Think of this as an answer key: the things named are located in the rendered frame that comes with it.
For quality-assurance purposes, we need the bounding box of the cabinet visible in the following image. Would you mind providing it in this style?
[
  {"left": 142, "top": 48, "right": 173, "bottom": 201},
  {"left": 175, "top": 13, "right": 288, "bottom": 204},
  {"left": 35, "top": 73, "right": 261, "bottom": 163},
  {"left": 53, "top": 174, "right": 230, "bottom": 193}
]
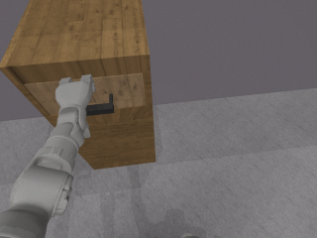
[{"left": 0, "top": 0, "right": 156, "bottom": 170}]

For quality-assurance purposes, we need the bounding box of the left robot hand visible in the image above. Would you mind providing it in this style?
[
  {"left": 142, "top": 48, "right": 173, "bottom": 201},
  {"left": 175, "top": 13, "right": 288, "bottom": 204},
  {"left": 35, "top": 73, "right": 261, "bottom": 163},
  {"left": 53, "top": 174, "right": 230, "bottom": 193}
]
[{"left": 55, "top": 74, "right": 96, "bottom": 139}]

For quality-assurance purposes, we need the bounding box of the robot left upper arm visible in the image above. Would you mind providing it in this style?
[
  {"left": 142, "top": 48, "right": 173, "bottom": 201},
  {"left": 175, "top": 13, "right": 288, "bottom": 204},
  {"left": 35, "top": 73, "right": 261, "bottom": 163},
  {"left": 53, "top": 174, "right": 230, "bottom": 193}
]
[{"left": 0, "top": 165, "right": 73, "bottom": 238}]

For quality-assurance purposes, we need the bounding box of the left robot forearm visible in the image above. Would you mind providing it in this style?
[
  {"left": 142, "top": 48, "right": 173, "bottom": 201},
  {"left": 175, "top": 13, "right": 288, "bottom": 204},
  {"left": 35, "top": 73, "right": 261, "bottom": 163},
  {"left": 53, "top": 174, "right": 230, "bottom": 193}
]
[{"left": 9, "top": 103, "right": 87, "bottom": 207}]

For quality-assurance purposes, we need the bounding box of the drawer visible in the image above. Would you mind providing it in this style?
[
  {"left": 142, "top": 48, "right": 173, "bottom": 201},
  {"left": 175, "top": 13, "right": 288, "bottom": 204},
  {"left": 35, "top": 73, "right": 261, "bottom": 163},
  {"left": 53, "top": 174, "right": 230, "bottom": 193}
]
[{"left": 25, "top": 72, "right": 146, "bottom": 116}]

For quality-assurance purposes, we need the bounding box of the handle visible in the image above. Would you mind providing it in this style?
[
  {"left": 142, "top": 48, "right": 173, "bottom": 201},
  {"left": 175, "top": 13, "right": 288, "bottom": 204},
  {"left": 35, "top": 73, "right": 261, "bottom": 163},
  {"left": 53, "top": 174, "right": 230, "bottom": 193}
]
[{"left": 85, "top": 93, "right": 115, "bottom": 116}]

